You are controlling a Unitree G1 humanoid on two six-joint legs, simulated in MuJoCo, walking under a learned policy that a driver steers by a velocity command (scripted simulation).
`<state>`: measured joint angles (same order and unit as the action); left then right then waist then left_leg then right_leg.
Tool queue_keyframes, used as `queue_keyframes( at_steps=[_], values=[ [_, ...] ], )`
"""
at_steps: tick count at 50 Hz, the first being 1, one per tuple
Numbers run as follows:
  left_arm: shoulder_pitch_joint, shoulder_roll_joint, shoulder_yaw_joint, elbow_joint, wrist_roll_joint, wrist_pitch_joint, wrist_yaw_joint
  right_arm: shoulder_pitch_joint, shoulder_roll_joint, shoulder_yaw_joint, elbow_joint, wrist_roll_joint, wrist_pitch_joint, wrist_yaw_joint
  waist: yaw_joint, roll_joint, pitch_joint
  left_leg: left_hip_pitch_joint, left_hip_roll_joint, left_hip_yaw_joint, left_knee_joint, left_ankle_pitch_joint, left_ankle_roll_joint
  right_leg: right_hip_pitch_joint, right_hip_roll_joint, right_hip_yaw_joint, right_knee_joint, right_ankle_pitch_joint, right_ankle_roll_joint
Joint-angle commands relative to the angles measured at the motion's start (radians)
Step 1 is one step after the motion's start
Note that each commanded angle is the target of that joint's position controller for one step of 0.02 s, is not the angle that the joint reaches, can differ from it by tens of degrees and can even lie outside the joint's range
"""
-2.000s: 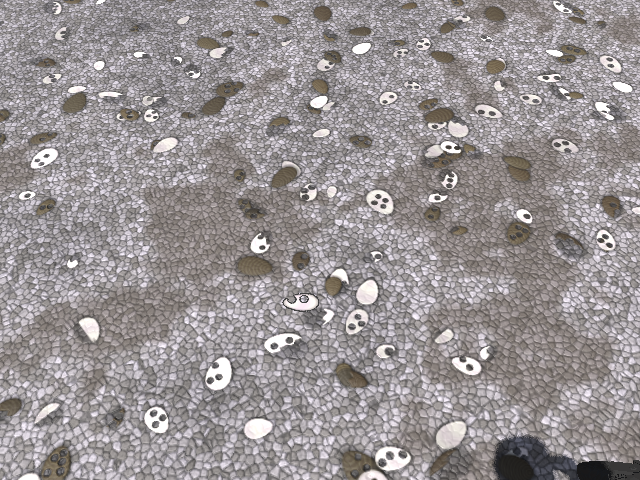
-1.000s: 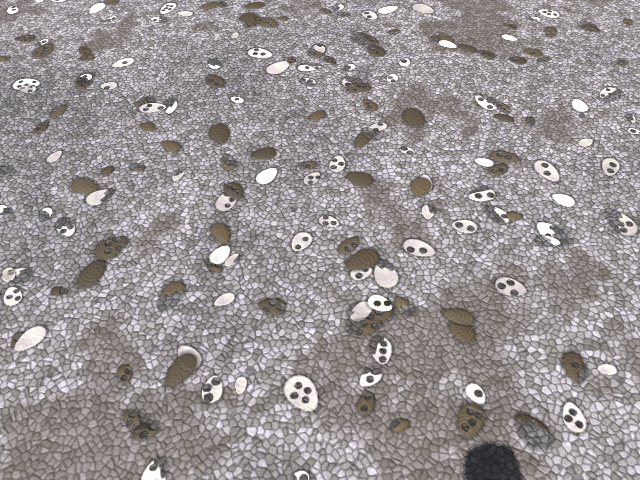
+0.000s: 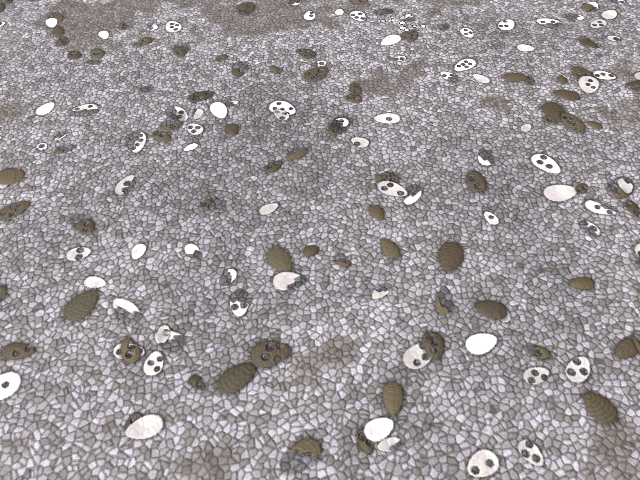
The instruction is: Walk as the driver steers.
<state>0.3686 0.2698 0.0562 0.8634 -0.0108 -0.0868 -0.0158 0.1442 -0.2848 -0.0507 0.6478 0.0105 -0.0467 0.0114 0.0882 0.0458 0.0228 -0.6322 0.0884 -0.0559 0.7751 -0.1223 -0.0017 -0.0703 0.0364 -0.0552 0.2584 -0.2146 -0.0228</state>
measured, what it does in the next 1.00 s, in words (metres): walks ahead, turning right: left foot, then right foot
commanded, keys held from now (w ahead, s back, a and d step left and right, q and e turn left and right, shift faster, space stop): w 0.08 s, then w+e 0.92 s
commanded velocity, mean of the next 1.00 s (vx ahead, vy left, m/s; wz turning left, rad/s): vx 0.50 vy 0.00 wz -0.37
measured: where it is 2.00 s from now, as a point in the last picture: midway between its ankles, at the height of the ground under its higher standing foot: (509, 270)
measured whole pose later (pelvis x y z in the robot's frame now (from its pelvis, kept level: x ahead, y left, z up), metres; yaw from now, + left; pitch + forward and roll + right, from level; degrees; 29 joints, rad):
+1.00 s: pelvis +0.52 -0.07 +0.00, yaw -27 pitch +2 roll +1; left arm 0.32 0.27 0.07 0.74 -0.02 -0.05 0.00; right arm 0.07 -0.30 -0.06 0.71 -0.01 -0.09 0.00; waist 0.06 0.03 0.05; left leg -0.65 0.10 -0.10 0.79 -0.10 -0.06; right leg -0.17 0.11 0.11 0.34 -0.19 -0.09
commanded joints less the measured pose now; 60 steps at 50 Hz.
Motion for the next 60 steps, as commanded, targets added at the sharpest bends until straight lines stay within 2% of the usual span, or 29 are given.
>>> queue_keyframes(
  at_steps=[1,5,7,8,9,10,11,12,14,15,18,19,25,30,33,35,36,37,38,39,40,41,42,44,47,51,55,59,60],
  values=[
    [-0.032,0.183,0.037,-0.051,-0.012,-0.008,0.005,-0.106,-0.030,0.001,-0.087,0.005,-0.024,0.013,-0.006,-0.113,0.019,0.043,-0.017,0.042,-0.137,0.114,-0.001,-0.020,-0.245,0.136,-0.108,0.256,-0.167],
    [0.016,0.199,0.039,-0.011,-0.022,0.013,0.007,-0.170,-0.054,-0.006,-0.118,0.011,-0.030,0.026,-0.013,-0.130,0.039,0.082,-0.040,0.047,-0.233,0.054,0.039,0.064,-0.295,0.154,-0.058,0.321,-0.144],
    [-0.005,0.216,0.040,-0.006,-0.027,0.025,0.011,-0.061,-0.094,-0.029,-0.091,0.003,-0.036,0.024,-0.098,-0.131,-0.019,0.276,-0.081,0.074,-0.304,0.041,0.072,0.055,-0.274,0.135,0.076,0.533,-0.115],
    [-0.007,0.201,0.032,-0.009,-0.023,0.025,0.013,0.082,-0.140,-0.055,-0.047,-0.003,-0.035,0.015,-0.167,-0.113,-0.111,0.499,-0.085,0.077,-0.314,0.061,0.097,-0.013,-0.225,0.102,0.242,0.588,-0.088],
    [-0.023,0.142,0.007,-0.041,0.004,0.020,0.013,0.268,-0.217,-0.078,-0.017,-0.020,-0.030,-0.001,-0.243,-0.012,-0.264,0.804,0.105,-0.117,-0.273,0.082,0.159,-0.220,-0.165,0.064,0.544,0.325,-0.045],
    [0.099,0.024,-0.029,-0.058,0.001,0.003,0.010,0.299,-0.282,-0.086,-0.006,-0.026,-0.022,-0.002,-0.179,0.251,-0.399,1.061,0.340,-0.544,-0.376,-0.101,0.299,-0.562,-0.011,0.065,0.872,-0.333,0.009],
    [0.045,0.139,0.001,-0.039,-0.024,-0.006,0.008,0.297,-0.181,-0.063,-0.006,-0.020,-0.021,-0.001,-0.218,0.139,-0.356,0.990,0.319,-0.593,-0.443,-0.243,0.285,-0.656,-0.050,0.178,0.993,-0.362,0.005],
    [-0.032,0.179,0.017,-0.066,-0.041,-0.009,0.007,0.234,-0.145,-0.048,-0.003,-0.012,-0.025,-0.002,-0.203,0.109,-0.204,0.870,0.286,-0.440,-0.467,-0.218,0.244,-0.709,-0.090,0.166,1.008,-0.274,-0.003],
    [-0.091,0.154,0.022,-0.068,-0.019,0.004,0.015,0.118,-0.074,-0.028,0.003,-0.014,-0.036,0.006,-0.144,0.042,-0.066,0.649,0.191,-0.236,-0.540,-0.084,0.193,-0.651,-0.149,0.148,0.928,-0.130,0.004],
    [-0.053,0.132,0.022,-0.065,-0.019,0.016,0.015,0.090,-0.076,-0.028,0.009,-0.022,-0.046,0.006,-0.105,0.094,-0.059,0.577,0.187,-0.180,-0.573,-0.029,0.194,-0.585,-0.170,0.158,0.910,-0.080,0.014],
    [-0.054,0.090,0.023,-0.055,-0.022,0.052,0.019,0.060,-0.050,-0.033,0.040,-0.026,-0.069,0.004,-0.077,0.019,-0.017,0.500,0.149,-0.040,-0.636,0.082,0.181,-0.562,-0.171,0.161,0.890,-0.012,0.023],
    [-0.065,0.072,0.018,-0.075,-0.021,0.058,0.018,0.060,-0.088,-0.041,0.051,-0.029,-0.074,0.001,-0.065,0.052,-0.006,0.488,0.185,-0.021,-0.647,0.125,0.201,-0.587,-0.176,0.171,0.852,0.025,0.034],
    [-0.247,0.050,0.005,-0.134,-0.008,0.047,-0.017,0.106,-0.130,-0.056,0.101,-0.021,-0.063,-0.022,-0.123,-0.017,0.051,0.539,0.158,0.170,-0.668,0.196,0.170,-0.595,-0.156,0.103,0.522,0.275,0.027],
    [-0.373,0.057,0.001,-0.209,-0.010,0.049,-0.044,0.176,-0.164,-0.070,0.150,0.003,-0.030,-0.027,-0.157,-0.016,0.084,0.708,0.204,0.229,-0.601,0.294,0.146,-0.631,-0.133,0.038,0.389,0.192,-0.024],
    [-0.306,0.101,0.026,-0.223,-0.011,0.056,-0.050,0.157,-0.204,-0.080,0.149,0.013,-0.006,-0.035,-0.092,0.036,0.001,0.759,0.202,0.269,-0.401,0.757,0.113,-0.469,-0.041,-0.050,0.384,0.040,-0.082],
    [-0.028,0.195,0.083,-0.157,-0.016,0.063,-0.032,0.132,-0.204,-0.074,0.138,0.018,0.005,-0.041,0.062,0.014,-0.146,0.614,0.142,0.307,-0.013,0.773,0.057,-0.066,0.036,-0.050,0.297,0.076,-0.150],
    [0.075,0.300,0.114,-0.135,-0.018,0.074,-0.008,0.171,-0.123,-0.049,0.107,-0.015,-0.006,-0.041,0.058,-0.168,-0.229,0.271,0.058,0.309,0.335,0.236,-0.002,0.256,-0.160,0.293,0.271,0.051,-0.245],
    [0.023,0.348,0.110,-0.172,-0.016,0.057,-0.014,0.211,-0.035,-0.012,0.062,-0.020,-0.043,-0.029,-0.028,-0.297,-0.362,-0.047,-0.150,0.094,0.607,-0.485,-0.038,0.463,-0.365,0.877,0.094,-0.129,-0.430],
    [0.026,0.246,0.081,-0.179,-0.011,0.043,-0.021,0.089,-0.130,-0.033,0.047,0.017,-0.075,-0.013,0.039,-0.158,-0.334,-0.159,-0.092,-0.050,0.642,-0.440,-0.014,0.454,-0.357,0.837,0.023,-0.159,-0.375],
    [-0.007,0.205,0.069,-0.174,-0.008,0.030,-0.020,0.035,-0.140,-0.033,0.027,0.037,-0.093,-0.007,0.024,-0.133,-0.204,-0.191,-0.050,-0.037,0.582,-0.350,0.013,0.333,-0.325,0.686,0.021,-0.102,-0.332],
    [-0.053,0.178,0.060,-0.176,-0.012,0.022,-0.022,0.021,-0.127,-0.032,0.043,0.007,-0.102,-0.017,-0.016,-0.044,-0.115,-0.118,-0.006,-0.033,0.482,-0.290,0.022,0.171,-0.265,0.541,0.047,0.131,-0.278],
    [-0.116,0.144,0.049,-0.189,-0.007,0.024,-0.017,0.040,-0.131,-0.041,0.048,-0.015,-0.095,-0.023,-0.067,-0.047,-0.094,-0.072,0.017,-0.030,0.407,-0.231,0.016,0.084,-0.236,0.477,0.020,0.152,-0.265],
    [-0.149,0.143,0.047,-0.210,0.007,0.022,-0.013,0.058,-0.139,-0.045,0.050,-0.014,-0.083,-0.021,-0.095,-0.092,-0.088,-0.003,0.029,-0.042,0.380,-0.203,0.003,-0.007,-0.229,0.480,-0.008,0.192,-0.280],
    [-0.154,0.143,0.047,-0.218,0.001,0.017,-0.004,0.072,-0.123,-0.043,0.052,-0.020,-0.060,-0.019,-0.109,-0.081,-0.072,0.033,0.029,-0.027,0.309,-0.182,-0.029,-0.084,-0.207,0.424,-0.034,0.274,-0.287],
    [-0.105,0.181,0.057,-0.202,-0.005,0.018,0.018,-0.033,-0.084,-0.030,0.019,-0.029,-0.049,-0.022,-0.080,-0.073,-0.026,0.016,0.002,-0.002,0.105,-0.023,-0.067,-0.150,-0.160,0.347,-0.045,0.295,-0.255],
    [-0.051,0.186,0.059,-0.184,-0.011,0.031,0.031,-0.167,-0.059,-0.015,-0.014,-0.015,-0.059,-0.007,-0.023,-0.120,-0.014,0.113,-0.063,0.006,-0.169,0.197,-0.072,-0.187,-0.115,0.324,-0.026,0.165,-0.197],
    [-0.003,0.176,0.059,-0.163,-0.018,0.043,0.036,-0.212,-0.099,-0.026,-0.035,-0.002,-0.075,0.011,-0.015,-0.137,-0.013,0.147,-0.084,-0.033,-0.277,0.168,-0.048,-0.096,-0.157,0.429,0.060,0.099,-0.180],
    [-0.022,0.128,0.045,-0.165,-0.005,0.049,0.036,-0.011,-0.151,-0.054,0.019,-0.015,-0.095,0.009,-0.119,-0.167,-0.096,0.411,-0.072,-0.003,-0.345,0.088,0.037,-0.057,-0.128,0.430,0.266,0.261,-0.125],
    [-0.010,0.077,0.024,-0.177,0.010,0.047,0.032,0.125,-0.194,-0.065,0.033,-0.031,-0.097,0.003,-0.174,-0.081,-0.227,0.652,0.073,-0.146,-0.322,0.037,0.101,-0.159,-0.072,0.361,0.523,0.154,-0.092]
  ],
)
